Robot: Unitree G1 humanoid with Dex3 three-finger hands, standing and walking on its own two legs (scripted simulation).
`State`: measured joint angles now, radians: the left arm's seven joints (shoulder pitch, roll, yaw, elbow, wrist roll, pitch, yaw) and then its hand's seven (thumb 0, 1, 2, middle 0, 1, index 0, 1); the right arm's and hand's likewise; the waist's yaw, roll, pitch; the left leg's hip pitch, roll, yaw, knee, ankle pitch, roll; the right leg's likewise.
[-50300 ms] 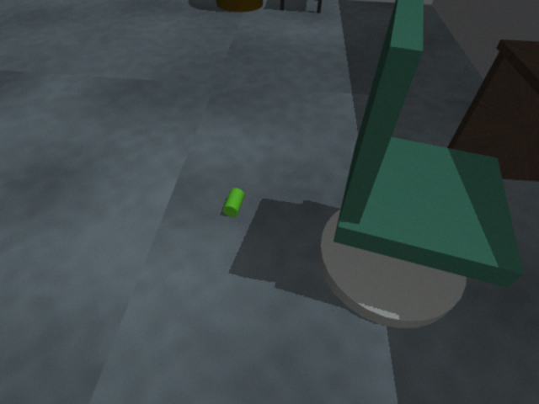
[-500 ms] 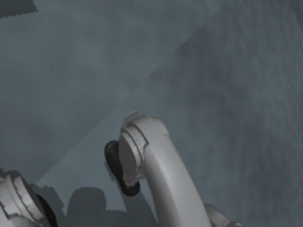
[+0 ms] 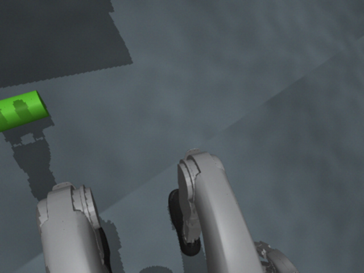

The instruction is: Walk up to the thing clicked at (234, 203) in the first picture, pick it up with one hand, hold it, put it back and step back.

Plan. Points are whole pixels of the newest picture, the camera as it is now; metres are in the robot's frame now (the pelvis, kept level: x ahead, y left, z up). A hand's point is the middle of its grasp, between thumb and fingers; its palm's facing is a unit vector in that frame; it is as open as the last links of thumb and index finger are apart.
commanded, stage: withdraw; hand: left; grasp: from above
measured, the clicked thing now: (18, 110) +0.54 +0.29 -0.31
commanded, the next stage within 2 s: home in 0.34 s
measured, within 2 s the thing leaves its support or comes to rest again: neither
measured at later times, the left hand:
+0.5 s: hand out of the picture +0.51 +0.30 -0.15, palm faces -0.41 -0.05 -0.91, open 13.3 cm
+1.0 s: hand out of the picture +0.38 +0.28 +0.01, palm faces -0.26 -0.61 -0.75, open 7.9 cm
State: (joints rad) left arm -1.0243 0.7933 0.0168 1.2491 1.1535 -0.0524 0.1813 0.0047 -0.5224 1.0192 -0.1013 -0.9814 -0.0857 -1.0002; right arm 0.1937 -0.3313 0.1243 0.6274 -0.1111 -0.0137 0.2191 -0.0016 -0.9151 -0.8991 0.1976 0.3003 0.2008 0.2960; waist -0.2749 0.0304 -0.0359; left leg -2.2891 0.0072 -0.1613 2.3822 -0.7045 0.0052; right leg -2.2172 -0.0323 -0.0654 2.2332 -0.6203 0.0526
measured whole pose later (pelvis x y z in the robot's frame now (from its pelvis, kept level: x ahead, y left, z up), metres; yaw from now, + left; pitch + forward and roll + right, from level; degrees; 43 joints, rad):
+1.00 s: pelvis +0.01 +0.00 +0.12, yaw +5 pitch +35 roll -6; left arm -0.47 0.53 0.05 0.61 0.56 0.09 0.00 0.01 0.75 0.89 -0.22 -0.35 -0.22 -0.35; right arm 0.15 -0.30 -0.02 0.58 0.01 0.05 0.07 0.00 -0.91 -0.89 0.20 0.30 0.20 0.30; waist -0.10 0.05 -0.19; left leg -1.93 0.02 -0.09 2.00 -0.68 0.00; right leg -1.90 -0.05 -0.03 1.90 -0.61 0.05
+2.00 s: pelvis +0.09 +0.00 +0.37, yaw +10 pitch +10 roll -3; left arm 0.51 0.22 0.04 -0.14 -0.06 0.46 0.02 0.02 0.91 0.90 -0.20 -0.29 -0.20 -0.30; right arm 0.27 -0.22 0.04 0.52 0.01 -0.23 -0.18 0.01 -0.91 -0.89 0.20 0.30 0.20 0.30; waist -0.03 0.05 -0.18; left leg -0.69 0.04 -0.06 1.02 -0.51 -0.01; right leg -0.66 -0.04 -0.07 0.94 -0.45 0.03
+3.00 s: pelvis +0.08 +0.00 +0.37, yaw +9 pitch +9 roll -3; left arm 0.49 0.23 0.03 -0.13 -0.05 0.45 0.02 0.02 0.91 0.89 -0.20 -0.29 -0.20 -0.30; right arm 0.28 -0.22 0.04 0.56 0.01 -0.25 -0.18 0.01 -0.91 -0.89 0.20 0.30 0.20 0.30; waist -0.03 0.05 -0.16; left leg -0.68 0.04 -0.05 1.02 -0.51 -0.01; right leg -0.65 -0.03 -0.06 0.93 -0.45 0.04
